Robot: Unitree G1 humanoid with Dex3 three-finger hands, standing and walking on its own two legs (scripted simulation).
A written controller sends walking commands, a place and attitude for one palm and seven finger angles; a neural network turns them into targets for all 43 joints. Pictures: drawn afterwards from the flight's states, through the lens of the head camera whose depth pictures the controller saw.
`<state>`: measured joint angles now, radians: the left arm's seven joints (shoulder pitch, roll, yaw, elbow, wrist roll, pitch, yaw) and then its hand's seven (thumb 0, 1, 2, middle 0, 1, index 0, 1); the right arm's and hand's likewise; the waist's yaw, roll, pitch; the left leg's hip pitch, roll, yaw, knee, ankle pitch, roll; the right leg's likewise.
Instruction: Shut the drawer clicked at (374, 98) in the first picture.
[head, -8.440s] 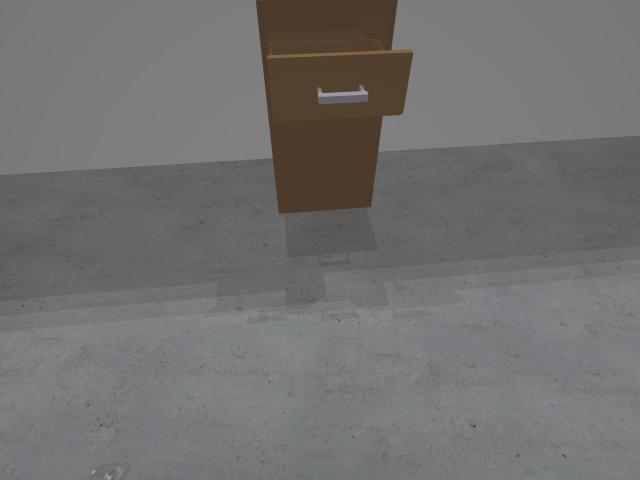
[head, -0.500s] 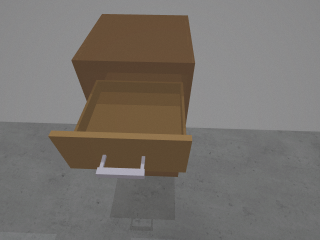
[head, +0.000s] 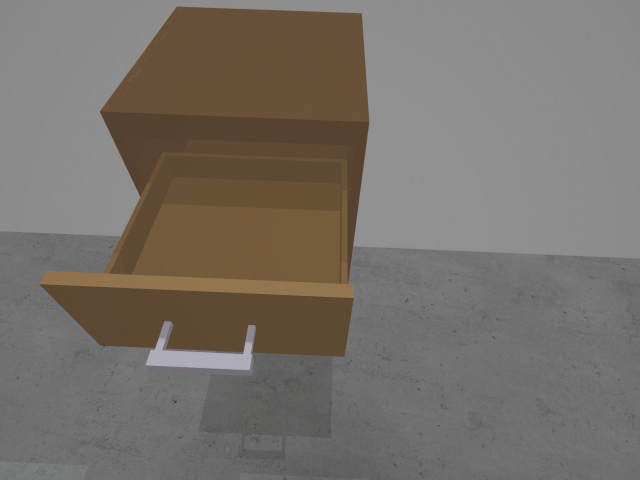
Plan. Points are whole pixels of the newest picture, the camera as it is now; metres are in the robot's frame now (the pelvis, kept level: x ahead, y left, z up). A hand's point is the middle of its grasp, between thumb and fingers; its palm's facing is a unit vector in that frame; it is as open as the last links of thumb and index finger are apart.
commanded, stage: come to a stop and stand still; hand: left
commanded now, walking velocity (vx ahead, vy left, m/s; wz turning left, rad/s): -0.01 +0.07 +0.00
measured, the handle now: (205, 347) +0.28 +0.18 -0.03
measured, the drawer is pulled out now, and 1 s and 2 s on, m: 0.30 0.30 0.30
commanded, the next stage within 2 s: look again from close up in 0.80 s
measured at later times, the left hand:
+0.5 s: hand out of the picture +0.03 +0.28 -0.17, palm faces -0.02 -0.97 -0.25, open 7.3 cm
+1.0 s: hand out of the picture -0.03 +0.25 -0.18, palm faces -0.01 -0.99 -0.17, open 7.3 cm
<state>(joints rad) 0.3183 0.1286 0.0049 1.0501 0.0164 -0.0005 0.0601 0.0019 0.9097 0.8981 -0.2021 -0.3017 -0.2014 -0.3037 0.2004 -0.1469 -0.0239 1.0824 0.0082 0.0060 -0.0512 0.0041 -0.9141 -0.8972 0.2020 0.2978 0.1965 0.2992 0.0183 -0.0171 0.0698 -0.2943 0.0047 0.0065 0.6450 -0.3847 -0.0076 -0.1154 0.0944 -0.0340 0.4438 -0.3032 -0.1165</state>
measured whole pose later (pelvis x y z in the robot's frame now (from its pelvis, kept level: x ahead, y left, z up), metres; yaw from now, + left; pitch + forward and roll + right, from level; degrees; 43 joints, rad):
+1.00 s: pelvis -0.01 +0.09 +0.00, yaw -1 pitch +1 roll +0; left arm 0.36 0.15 -0.02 1.06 0.02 0.01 0.04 0.00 0.91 0.90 -0.20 -0.30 -0.20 -0.30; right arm 0.25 -0.16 0.00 1.05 -0.01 -0.02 -0.01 0.01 -0.92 -0.90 0.20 0.30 0.20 0.30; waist 0.01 -0.03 0.00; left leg -0.26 -0.11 0.06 0.39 -0.17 0.12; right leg -0.15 0.01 0.01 0.44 -0.31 -0.01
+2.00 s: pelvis +0.01 +0.00 +0.00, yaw -1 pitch +0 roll +1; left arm 0.28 0.21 0.02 1.04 0.02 0.04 0.04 0.00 0.91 0.90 -0.20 -0.30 -0.20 -0.30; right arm 0.25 -0.17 -0.04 1.11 -0.02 0.01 -0.02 0.00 -0.91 -0.90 0.21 0.30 0.20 0.30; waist -0.02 0.00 0.02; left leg -0.27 0.00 0.00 0.53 -0.27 0.00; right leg -0.24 0.00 -0.06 0.55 -0.30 -0.03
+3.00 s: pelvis +0.00 +0.04 +0.00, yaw +2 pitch +0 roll +0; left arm 0.30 0.17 -0.01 1.03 0.01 0.01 0.03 0.01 0.92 0.90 -0.20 -0.30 -0.20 -0.30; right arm 0.33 -0.14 0.02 1.09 -0.01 -0.02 -0.02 0.00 -0.93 -0.90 0.20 0.30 0.20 0.30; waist 0.01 -0.03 0.03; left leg -0.18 0.00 0.10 0.43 -0.25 0.03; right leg -0.20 -0.06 -0.09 0.44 -0.24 0.01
